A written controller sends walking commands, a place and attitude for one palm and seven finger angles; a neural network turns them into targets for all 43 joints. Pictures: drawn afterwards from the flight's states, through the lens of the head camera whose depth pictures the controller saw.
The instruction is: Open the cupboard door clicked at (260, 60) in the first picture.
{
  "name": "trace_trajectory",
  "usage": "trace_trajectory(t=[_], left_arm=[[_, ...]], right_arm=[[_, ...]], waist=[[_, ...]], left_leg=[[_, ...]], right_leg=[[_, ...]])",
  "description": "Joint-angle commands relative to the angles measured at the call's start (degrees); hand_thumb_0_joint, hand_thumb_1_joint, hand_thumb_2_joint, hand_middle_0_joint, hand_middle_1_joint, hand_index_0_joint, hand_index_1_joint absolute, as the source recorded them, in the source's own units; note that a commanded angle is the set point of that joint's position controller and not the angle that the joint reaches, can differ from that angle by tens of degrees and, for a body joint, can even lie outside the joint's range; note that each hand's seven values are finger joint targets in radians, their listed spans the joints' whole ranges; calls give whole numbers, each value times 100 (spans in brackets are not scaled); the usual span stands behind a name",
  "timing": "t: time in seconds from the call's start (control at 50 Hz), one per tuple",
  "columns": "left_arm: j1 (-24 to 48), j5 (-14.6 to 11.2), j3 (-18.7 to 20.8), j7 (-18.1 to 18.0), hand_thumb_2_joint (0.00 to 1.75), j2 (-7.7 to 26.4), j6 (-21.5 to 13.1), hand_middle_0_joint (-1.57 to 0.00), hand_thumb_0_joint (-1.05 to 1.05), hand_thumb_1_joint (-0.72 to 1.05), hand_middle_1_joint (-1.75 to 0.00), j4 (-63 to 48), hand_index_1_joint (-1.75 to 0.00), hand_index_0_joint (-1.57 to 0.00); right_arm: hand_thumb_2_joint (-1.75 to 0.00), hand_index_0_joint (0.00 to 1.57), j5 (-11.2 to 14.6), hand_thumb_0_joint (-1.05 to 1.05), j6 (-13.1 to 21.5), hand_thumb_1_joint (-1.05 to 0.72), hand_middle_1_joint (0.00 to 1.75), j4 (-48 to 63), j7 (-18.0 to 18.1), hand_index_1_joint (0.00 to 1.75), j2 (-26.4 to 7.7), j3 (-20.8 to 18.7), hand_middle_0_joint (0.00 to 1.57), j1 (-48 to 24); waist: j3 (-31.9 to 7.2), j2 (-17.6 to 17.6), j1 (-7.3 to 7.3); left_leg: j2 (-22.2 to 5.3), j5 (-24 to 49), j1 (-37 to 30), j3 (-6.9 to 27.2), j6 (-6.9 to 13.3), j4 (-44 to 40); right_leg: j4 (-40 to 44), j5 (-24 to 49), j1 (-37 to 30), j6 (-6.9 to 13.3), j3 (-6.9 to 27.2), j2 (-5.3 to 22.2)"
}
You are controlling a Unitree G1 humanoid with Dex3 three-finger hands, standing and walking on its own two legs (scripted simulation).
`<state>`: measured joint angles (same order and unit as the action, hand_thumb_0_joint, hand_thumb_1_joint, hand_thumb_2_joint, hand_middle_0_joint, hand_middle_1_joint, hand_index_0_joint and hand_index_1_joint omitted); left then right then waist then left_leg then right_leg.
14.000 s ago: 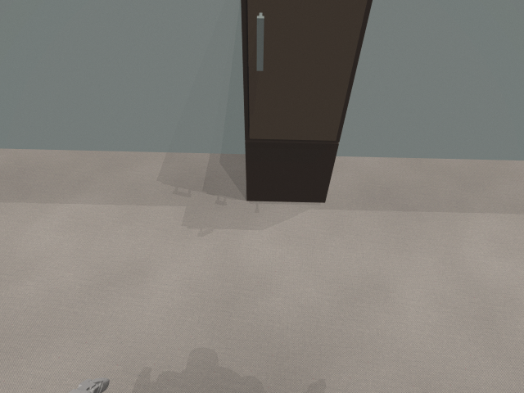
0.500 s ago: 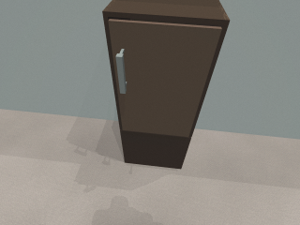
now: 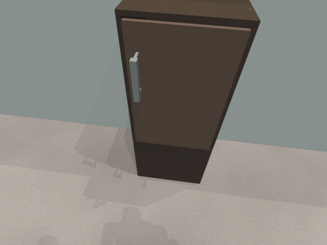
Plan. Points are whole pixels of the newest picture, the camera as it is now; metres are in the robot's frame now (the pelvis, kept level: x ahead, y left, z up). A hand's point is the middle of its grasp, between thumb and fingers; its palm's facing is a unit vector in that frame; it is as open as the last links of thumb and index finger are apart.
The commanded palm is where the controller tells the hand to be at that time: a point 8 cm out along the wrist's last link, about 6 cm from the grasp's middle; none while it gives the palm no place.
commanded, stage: look again from close up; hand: left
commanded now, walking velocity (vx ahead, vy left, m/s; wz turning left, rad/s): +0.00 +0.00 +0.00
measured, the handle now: (136, 78) +0.62 +0.14 +0.07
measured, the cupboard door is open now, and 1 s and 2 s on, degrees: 0 0 0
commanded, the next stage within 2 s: raise the hand with hooked fingers in 0.04 s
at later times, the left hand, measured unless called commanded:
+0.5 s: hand (117, 203) +0.22 +0.13 -0.02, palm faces -0.07 -1.00 +0.02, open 8.2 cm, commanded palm +0.15 +0.22 -0.03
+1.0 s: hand (89, 190) +0.24 +0.20 +0.02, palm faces -0.05 -1.00 -0.05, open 11.2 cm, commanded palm +0.20 +0.25 +0.01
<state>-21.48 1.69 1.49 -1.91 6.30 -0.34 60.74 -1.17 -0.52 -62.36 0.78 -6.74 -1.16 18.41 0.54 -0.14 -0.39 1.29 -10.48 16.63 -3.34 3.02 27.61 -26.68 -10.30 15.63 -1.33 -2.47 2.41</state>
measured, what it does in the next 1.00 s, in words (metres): lowers itself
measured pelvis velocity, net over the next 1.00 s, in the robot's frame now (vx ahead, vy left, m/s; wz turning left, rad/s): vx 0.03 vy -0.04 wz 0.01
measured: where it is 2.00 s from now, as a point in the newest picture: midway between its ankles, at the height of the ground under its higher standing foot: outside the picture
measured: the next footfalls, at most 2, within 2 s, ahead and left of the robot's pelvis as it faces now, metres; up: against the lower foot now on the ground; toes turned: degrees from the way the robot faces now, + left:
none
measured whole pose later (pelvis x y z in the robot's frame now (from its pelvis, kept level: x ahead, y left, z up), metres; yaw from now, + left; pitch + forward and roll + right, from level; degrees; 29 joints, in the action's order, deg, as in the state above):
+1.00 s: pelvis +0.03 -0.04 -0.06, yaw +1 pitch +10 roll -2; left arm -23.6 -23.8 20.1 26.8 19.2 -14.4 -1.7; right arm 2.9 12.2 -31.5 3.1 -11.2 0.8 16.0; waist -6.0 1.8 1.1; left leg -2.5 -26.5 41.5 -0.2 -0.1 57.6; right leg -55.4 -26.5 39.4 1.6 -4.8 -0.4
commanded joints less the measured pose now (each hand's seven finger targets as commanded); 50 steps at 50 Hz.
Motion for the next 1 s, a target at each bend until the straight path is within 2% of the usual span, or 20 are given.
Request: trace_trajectory(t=[0.0, 0.1, 0.12, 0.14, 0.16, 0.18, 0.2, 0.22, 0.28, 0.34, 0.38, 0.44, 0.48, 0.56, 0.6, 0.68, 0.74, 0.8, 0.88, 0.98], left_arm=[[-418, -10, 57, -53, 90, 457, -83, -20, 0, 90, -30, -137, -30, -20], [-417, -19, 38, -52, 90, 470, -106, -20, 0, 90, -30, -85, -30, -20], [-578, 24, -55, -248, 90, 766, -57, -20, 0, 90, -30, 132, -30, -20], [3741, -1261, 173, -204, 89, 1757, -1381, -20, 0, 88, -32, -9187, -32, -20], [1509, -883, 390, -525, 88, 1606, -1044, -20, 0, 85, -33, -7691, -33, -20], [1218, -931, 187, -824, 87, 1198, -759, -21, 0, 83, -34, -7204, -34, -21], [-773, -933, -487, -784, 86, -68, -141, -21, 0, 81, -36, -5481, -36, -21], [-12, -1237, -636, -678, 85, -92, -265, -21, 0, 78, -37, -7053, -37, -21], [-512, -1068, -399, -325, 82, 205, -863, -21, 0, 71, -42, -6414, -42, -21], [-1880, -1299, 103, 592, 79, 119, -1796, -22, 0, 64, -47, -5241, -47, -22], [-2595, -1494, 907, 1410, 77, 719, -2386, -22, 0, 60, -50, -4932, -50, -22], [-2236, -1557, 1662, 2392, 74, 1563, -2987, -23, 0, 53, -54, -5418, -54, -23], [-1962, -1670, 2059, 2465, 72, 1933, -3067, -23, 0, 48, -57, -6351, -57, -23], [-1096, -2206, 2047, 2311, 68, 1681, -3388, -24, 0, 39, -63, -8267, -63, -24], [-443, -2255, 1734, 2353, 66, 1602, -3634, -24, 0, 34, -66, -8764, -66, -24], [488, -2360, 1009, 2939, 62, 1222, -3671, -25, 0, 25, -72, -7781, -72, -25], [213, -2275, 1403, 3419, 59, 1779, -2989, -25, 0, 18, -76, -6828, -76, -25], [-203, -2387, 2183, 3645, 56, 2496, -2058, -26, 0, 11, -81, -6807, -81, -26], [-556, -2803, 3023, 3062, 52, 2633, -1611, -26, 0, 1, -87, -7302, -87, -26], [-330, -2719, 2481, 2466, 47, 1869, -1973, -27, 0, -10, -94, -7081, -94, -27]], right_arm=[[-90, 20, 30, 0, 97, -90, 30, 203, 32, 30, -554, -109, 20, 316], [-90, 20, 45, 0, 142, -90, 30, 179, 41, 30, -601, -84, 20, 225], [-90, 20, 82, 0, 139, -90, 30, 599, 4, 30, -891, -88, 20, -434], [-90, 20, 305, 0, 1060, -90, 30, 2818, 307, 30, -1813, -37, 20, -343], [-90, 20, 422, 0, 1702, -90, 30, 2281, 493, 30, -1330, 196, 20, -747], [-90, 20, 438, 0, 1936, -90, 30, 1998, 515, 30, -1312, 70, 20, -694], [-90, 20, 504, 0, 1933, -90, 30, 1820, 397, 30, -1142, 63, 20, -547], [-90, 20, 541, 0, 1998, -90, 30, 2339, 410, 30, -1264, 33, 20, -539], [-90, 20, 392, 0, 2273, -90, 30, 2734, 394, 30, -1448, -101, 20, -650], [-90, 20, 242, 0, 2171, -90, 30, 3172, 149, 30, -1410, -347, 20, -807], [-90, 20, 263, 0, 1990, -90, 30, 3528, -54, 30, -1460, -524, 20, -962], [-90, 20, 250, 0, 1746, -90, 30, 4106, -131, 30, -1493, -579, 20, -1336], [-90, 20, 234, 0, 1585, -90, 30, 4259, -103, 30, -1380, -556, 20, -1272], [-90, 20, 250, 0, 1514, -90, 30, 4343, -31, 30, -1172, -497, 20, -945], [-90, 20, 214, 0, 1580, -90, 30, 4101, 67, 30, -1220, -452, 20, -768], [-90, 20, 294, 0, 1840, -90, 30, 3689, 204, 30, -1438, -288, 20, -689], [-90, 20, 408, 0, 1872, -90, 30, 3740, 323, 30, -1633, -335, 20, -714], [-90, 20, 485, 0, 1766, -90, 30, 4062, 335, 30, -1625, -290, 20, -901], [-90, 20, 445, 0, 1627, -90, 30, 4300, 328, 30, -1292, -192, 20, -1169], [-90, 20, 412, 0, 1679, -90, 30, 4077, 281, 30, -1318, -204, 20, -947]], waist=[[469, 16, 68], [315, 38, 35], [396, -381, -190], [-2438, 821, 833], [-2126, 1305, 213], [-1420, 1173, 344], [-601, 663, 318], [-198, 739, 280], [437, -166, 434], [333, -1960, -74], [-62, -1498, -386], [-702, -677, -402], [-1325, 251, -572], [-2191, 1368, -262], [-2194, 1184, 85], [-1264, 405, 742], [-1512, -275, 589], [-2360, 72, 8], [-2578, -9, -444], [-1446, -173, -80]], left_leg=[[-664, -1263, 284, 883, -109, -1068], [-706, -949, 154, 854, -100, -1098], [-643, -1033, 279, 205, -333, -16], [-115, -443, -1428, 280, -180, -469], [-349, -1226, -1208, 499, -209, -810], [-329, -1709, -460, 587, -307, -852], [-344, -1926, 45, 772, -300, -887], [-283, -1934, 335, 877, -298, -725], [-66, -1834, 936, 757, -258, 110], [-39, -1357, 1855, 503, -324, 1029], [67, -779, 1957, 287, -409, 1494], [160, -248, 2248, 144, -368, 2115], [143, 63, 2318, 110, -323, 2325], [-24, 728, 1672, 273, -237, 2718], [-104, 706, 1636, 416, -176, 2998], [-185, -108, 2268, 623, -103, 3445], [-179, -482, 2610, 565, -57, 3301], [-104, 39, 2279, 489, -51, 2922], [-99, 415, 2017, 545, -140, 2479], [-121, -96, 2014, 505, -205, 2129]], right_leg=[[603, -816, 92, 222, 486, 301], [551, -333, -169, 216, 449, 319], [443, -544, -109, 236, 309, 375], [-213, -414, -375, 272, -184, -191], [-513, -918, -72, 377, -270, -300], [-556, -1112, 273, 348, -385, -379], [-591, -1091, 712, 342, -478, -354], [-543, -1051, 600, 297, -420, -282], [-333, -1692, 1178, 259, -261, -228], [-939, -2260, 1861, 266, -362, -289], [-1291, -1614, 1594, 374, -153, -254], [-1948, -262, 1267, 392, 126, -146], [-2308, 243, 1127, 387, 343, -105], [-2541, 1043, 1439, 298, 329, -225], [-2570, 1072, 1863, 242, 399, -278], [-2479, 140, 2753, 187, 416, -386], [-2108, -465, 2407, 119, 634, -278], [-2026, -60, 1358, 127, 682, -145], [-2035, 534, 645, 97, 420, -149], [-1820, -300, 1524, 132, 89, -300]])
